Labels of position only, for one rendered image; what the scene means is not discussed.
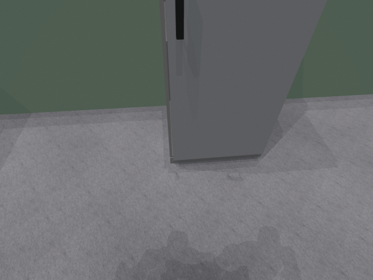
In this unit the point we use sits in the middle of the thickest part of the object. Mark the fridge door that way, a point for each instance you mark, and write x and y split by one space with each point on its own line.
231 74

